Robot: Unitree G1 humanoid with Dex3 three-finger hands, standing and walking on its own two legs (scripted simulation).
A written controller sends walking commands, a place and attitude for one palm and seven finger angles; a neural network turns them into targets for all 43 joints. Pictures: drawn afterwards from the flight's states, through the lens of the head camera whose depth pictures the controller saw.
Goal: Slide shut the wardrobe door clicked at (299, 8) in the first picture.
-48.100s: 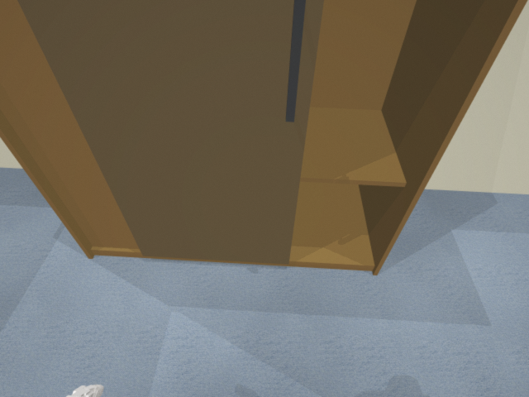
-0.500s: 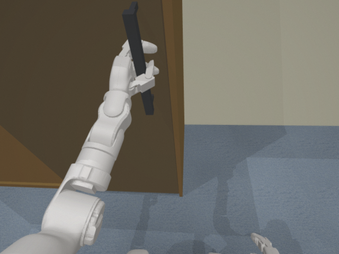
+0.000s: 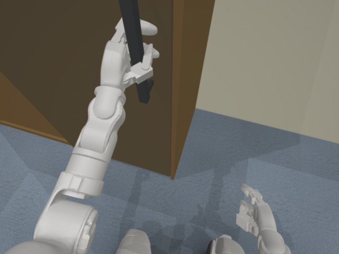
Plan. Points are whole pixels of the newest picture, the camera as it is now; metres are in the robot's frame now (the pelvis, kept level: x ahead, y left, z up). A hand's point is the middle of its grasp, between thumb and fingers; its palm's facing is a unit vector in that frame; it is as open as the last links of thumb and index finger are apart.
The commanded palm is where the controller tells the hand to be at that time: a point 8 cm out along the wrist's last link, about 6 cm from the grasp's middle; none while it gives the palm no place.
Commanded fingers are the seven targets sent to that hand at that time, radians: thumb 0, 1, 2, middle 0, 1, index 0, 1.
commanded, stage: step sideways, sliding the door along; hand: left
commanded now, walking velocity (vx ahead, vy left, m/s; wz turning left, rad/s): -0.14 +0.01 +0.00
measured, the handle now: (141, 50) +0.45 +0.17 +0.18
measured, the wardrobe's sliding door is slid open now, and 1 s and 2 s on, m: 0.00 0.00 0.02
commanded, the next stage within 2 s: none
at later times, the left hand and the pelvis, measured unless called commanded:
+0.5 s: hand (152, 64) +0.41 +0.14 +0.18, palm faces +0.44 -0.89 -0.07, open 6.0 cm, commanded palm +0.37 +0.07 +0.18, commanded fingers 0.00 0.90 0.90 -0.45 -1.40 -0.45 -1.40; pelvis +0.06 -0.08 +0.01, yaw +6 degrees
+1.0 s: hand (151, 61) +0.41 +0.14 +0.19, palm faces +0.44 -0.90 +0.07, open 6.0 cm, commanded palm +0.37 +0.04 +0.18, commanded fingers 0.00 0.90 0.90 -0.45 -1.40 -0.45 -1.40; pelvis +0.16 -0.03 +0.02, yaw +9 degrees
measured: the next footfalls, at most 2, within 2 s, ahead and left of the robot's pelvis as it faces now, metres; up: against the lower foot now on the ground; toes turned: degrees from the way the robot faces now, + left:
right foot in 0.02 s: +0.11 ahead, -0.18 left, +0.00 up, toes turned +2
left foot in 0.16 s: +0.06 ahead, +0.08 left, +0.00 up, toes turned +11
